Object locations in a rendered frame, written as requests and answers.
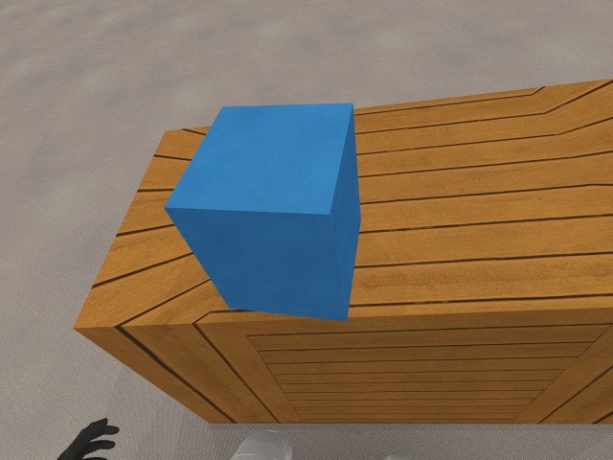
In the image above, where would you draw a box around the left robot thigh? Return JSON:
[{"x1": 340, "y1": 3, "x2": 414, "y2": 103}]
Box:
[{"x1": 231, "y1": 431, "x2": 292, "y2": 460}]

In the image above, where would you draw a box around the pedestal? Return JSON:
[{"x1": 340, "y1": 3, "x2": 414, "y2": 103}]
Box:
[{"x1": 73, "y1": 79, "x2": 613, "y2": 425}]

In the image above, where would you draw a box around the carton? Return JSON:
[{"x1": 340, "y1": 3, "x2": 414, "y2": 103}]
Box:
[{"x1": 164, "y1": 103, "x2": 361, "y2": 321}]

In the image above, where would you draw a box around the robot left hand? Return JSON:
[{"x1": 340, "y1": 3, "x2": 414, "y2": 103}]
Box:
[{"x1": 57, "y1": 418, "x2": 120, "y2": 460}]

